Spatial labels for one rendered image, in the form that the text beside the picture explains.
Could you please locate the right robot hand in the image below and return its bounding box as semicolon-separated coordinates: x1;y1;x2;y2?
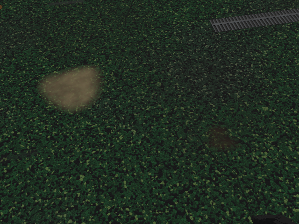
251;214;297;224

